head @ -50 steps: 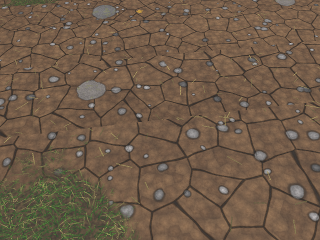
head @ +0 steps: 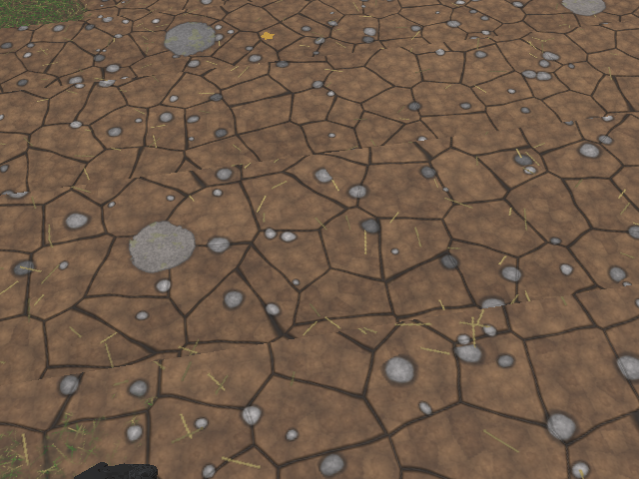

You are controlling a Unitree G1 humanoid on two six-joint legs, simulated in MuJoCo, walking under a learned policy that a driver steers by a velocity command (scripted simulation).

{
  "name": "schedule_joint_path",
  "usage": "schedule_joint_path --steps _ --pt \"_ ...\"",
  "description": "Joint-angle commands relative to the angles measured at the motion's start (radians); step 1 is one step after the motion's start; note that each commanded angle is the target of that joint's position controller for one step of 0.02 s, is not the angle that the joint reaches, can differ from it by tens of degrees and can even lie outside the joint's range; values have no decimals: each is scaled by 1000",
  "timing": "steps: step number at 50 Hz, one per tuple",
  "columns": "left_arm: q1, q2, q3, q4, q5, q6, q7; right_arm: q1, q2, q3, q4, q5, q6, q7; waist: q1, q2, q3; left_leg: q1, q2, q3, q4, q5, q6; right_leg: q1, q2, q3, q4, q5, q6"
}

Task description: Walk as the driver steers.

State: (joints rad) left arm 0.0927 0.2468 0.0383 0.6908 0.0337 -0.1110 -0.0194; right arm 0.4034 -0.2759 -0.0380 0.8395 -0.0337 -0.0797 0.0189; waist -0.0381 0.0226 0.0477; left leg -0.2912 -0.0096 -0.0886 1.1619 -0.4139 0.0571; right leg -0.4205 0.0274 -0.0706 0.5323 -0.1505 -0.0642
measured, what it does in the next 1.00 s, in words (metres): walks ahead: left foot, then right foot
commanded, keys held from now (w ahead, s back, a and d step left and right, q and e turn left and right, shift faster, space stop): w+q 0.56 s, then w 0.04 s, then w+e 0.40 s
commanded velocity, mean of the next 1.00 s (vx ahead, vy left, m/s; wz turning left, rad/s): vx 0.50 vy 0.00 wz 0.25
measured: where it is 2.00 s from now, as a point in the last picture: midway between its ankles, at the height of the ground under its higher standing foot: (249, 268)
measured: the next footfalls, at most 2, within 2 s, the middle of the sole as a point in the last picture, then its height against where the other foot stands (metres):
left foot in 0.44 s outside the picture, level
right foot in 0.94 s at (288, 381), level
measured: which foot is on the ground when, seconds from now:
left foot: up 0.00-0.42, down 0.44-0.96, up 0.98-1.00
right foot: down 0.00-0.48, up 0.50-0.92, down 0.94-1.00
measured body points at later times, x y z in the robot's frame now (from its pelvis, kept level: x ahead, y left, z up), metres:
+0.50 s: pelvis +0.28 +0.09 -0.01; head +0.30 +0.10 +0.44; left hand +0.19 +0.32 -0.15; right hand +0.52 -0.10 -0.10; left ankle +0.35 +0.20 -0.73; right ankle +0.10 -0.10 -0.69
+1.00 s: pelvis +0.56 +0.14 -0.02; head +0.57 +0.13 +0.43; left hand +0.60 +0.42 -0.13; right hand +0.67 -0.09 -0.15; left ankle +0.37 +0.21 -0.66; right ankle +0.62 +0.08 -0.73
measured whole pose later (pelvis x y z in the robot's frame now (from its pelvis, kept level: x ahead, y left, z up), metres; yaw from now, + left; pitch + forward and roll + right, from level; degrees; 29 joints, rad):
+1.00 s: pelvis +0.56 +0.14 -0.02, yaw +14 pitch +0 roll +0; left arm 0.24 0.27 0.03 0.82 0.06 -0.14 -0.05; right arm 0.34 -0.25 -0.01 0.87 -0.09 -0.11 0.06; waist -0.01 0.01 0.01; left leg -0.21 -0.04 -0.04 1.06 -0.53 0.02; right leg -0.43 0.05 -0.05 0.75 -0.37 -0.09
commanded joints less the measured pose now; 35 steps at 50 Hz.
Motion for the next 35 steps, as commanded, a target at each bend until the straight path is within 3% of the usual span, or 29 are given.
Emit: schedule_joint_path --steps 1,2,4,7,9,11,15,18,20,22,23,24,25,26,27,28,29,30,31,33,35 --pt "204 -22 -19 39 29 -15 23 -15 -3 18 -70 -83 -40 43 54 -101 -60 -396 107 -36 95 125 41 307 -310 362 -348 -166 -171" --pt "158 -14 -18 33 20 -15 26 -21 14 24 -66 -68 -31 53 23 -94 -59 -345 124 -31 63 131 33 225 -304 312 -380 -109 -166" --pt "132 25 -5 37 20 -22 28 -39 -9 21 -65 -45 -14 64 9 -94 -67 -346 134 -9 14 148 2 189 -293 215 -428 -64 -168" --pt "171 57 -1 72 59 -34 24 -124 -1 33 -84 -42 -10 73 24 -68 -42 -418 154 -1 -105 345 -18 203 -294 90 -456 83 -186" --pt "212 52 -6 102 69 -35 17 -181 10 39 -94 -34 -8 78 41 -54 -30 -429 156 17 -242 462 -18 240 -289 14 -453 181 -188" --pt "259 61 -8 132 60 -33 6 -233 9 40 -103 -33 1 82 59 -67 -13 -388 134 53 -354 531 -17 260 -275 -52 -437 245 -178" --pt "334 86 -7 192 56 -30 -9 -320 -1 33 -128 -30 18 73 79 -78 29 -422 112 59 -477 525 7 432 -323 -76 -407 290 -155" --pt "372 105 2 221 46 -13 1 -385 -7 25 -146 -33 17 65 101 -81 47 -425 79 92 -559 402 31 578 -345 -97 -377 323 -134" --pt "383 130 12 231 45 0 14 -399 -22 14 -155 -27 8 59 87 -95 46 -364 37 119 -597 313 51 632 -360 -120 -323 467 -125" --pt "357 167 22 224 49 3 21 -315 -80 -16 -142 0 -15 46 10 -98 -26 -101 -57 180 -644 358 102 557 -315 -195 -136 759 -87" --pt "373 144 11 218 76 -5 18 -159 -140 -45 -99 4 -29 27 -33 -60 -148 193 -71 142 -557 457 154 399 -260 -228 78 742 -31" --pt "458 23 -36 169 98 -18 4 93 -177 -57 -52 4 -25 2 -75 136 -437 762 136 -241 -555 451 348 -13 -154 -187 410 328 69" --pt "376 66 -27 180 68 -16 -43 256 -183 -54 20 -12 -9 -2 -149 74 -476 882 270 -587 -771 407 387 -195 -6 -39 611 -369 85" --pt "189 52 -26 124 25 -18 -55 260 -206 -76 63 -30 -31 -3 -184 30 -210 778 254 -518 -830 296 283 -417 -31 118 713 -344 43" --pt "86 88 -17 102 27 -25 -37 154 -192 -80 50 -5 -42 -3 -166 59 -67 571 224 -417 -850 270 248 -458 -89 145 757 -297 36" --pt "127 113 -8 90 56 -24 -14 76 -124 -51 41 6 -49 1 -91 74 -105 437 208 -369 -857 331 259 -358 -113 168 728 -266 23" --pt "150 85 -15 97 60 -20 -2 5 -64 -32 35 12 -54 8 -34 63 -69 276 203 -303 -880 399 257 -271 -144 157 692 -226 15" --pt "169 37 -29 102 61 -7 7 -56 -38 -16 14 7 -51 16 20 33 -70 134 199 -275 -923 428 255 -167 -161 153 650 -206 17" --pt "187 19 -35 111 57 9 4 -94 -15 -9 2 3 -52 20 49 13 -52 57 199 -242 -964 394 250 -143 -166 136 614 -200 23" --pt "198 35 -33 134 43 29 -9 -103 -37 -11 -11 -13 -62 21 46 15 -23 -30 179 -177 -1013 333 230 -141 -171 107 506 -91 38" --pt "123 20 -39 120 44 36 -18 -59 -52 -13 4 -35 -66 25 20 6 -11 -42 170 -121 -1014 420 222 -151 -167 79 337 71 51"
